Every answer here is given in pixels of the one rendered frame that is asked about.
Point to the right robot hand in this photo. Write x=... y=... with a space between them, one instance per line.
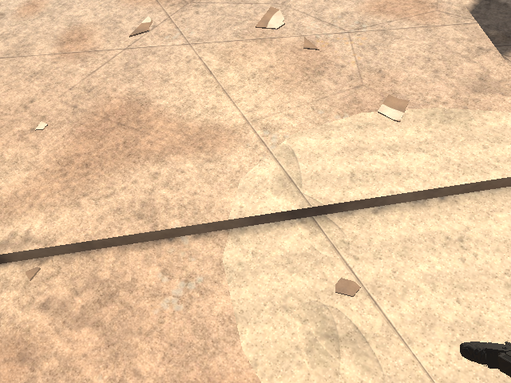
x=493 y=355

